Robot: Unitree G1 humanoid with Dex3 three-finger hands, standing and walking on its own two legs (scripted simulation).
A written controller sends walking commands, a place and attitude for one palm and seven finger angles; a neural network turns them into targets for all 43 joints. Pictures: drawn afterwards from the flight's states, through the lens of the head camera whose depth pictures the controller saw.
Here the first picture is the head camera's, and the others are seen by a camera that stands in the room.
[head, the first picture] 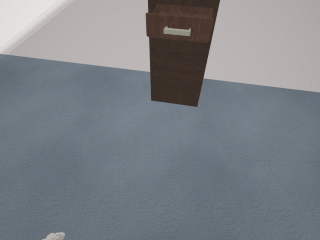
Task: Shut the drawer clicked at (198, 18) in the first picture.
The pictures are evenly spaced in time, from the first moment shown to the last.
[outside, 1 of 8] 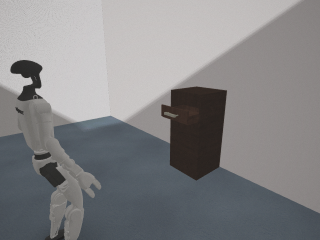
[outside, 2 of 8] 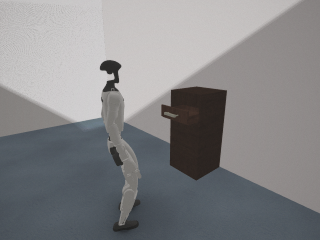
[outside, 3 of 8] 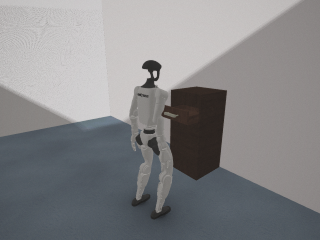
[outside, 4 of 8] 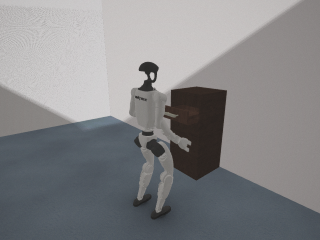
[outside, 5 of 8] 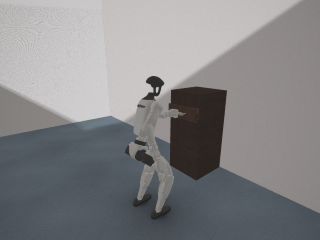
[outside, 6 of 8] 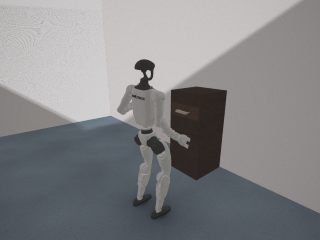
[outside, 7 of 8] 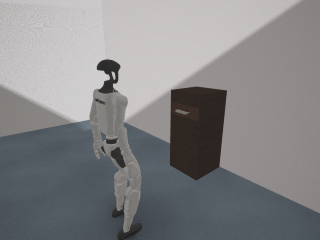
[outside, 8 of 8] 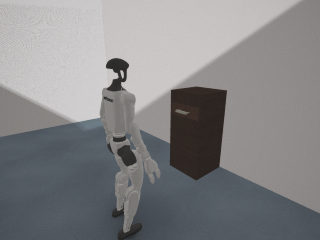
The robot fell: no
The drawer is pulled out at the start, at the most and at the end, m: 0.17 0.17 0.00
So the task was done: yes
